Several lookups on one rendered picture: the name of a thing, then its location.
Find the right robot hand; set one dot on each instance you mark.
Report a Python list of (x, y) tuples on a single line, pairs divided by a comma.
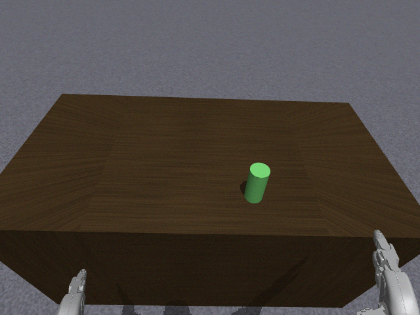
[(396, 293)]

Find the left robot hand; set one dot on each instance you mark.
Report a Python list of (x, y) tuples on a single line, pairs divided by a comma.
[(73, 302)]

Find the can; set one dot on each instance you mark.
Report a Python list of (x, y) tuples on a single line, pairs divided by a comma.
[(256, 182)]

